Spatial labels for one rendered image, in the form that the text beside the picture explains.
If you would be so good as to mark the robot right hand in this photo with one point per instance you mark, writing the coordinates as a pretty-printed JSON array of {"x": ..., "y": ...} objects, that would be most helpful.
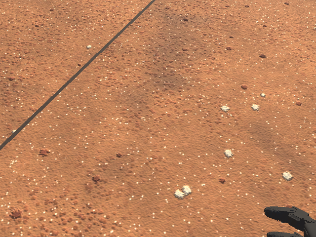
[{"x": 295, "y": 217}]

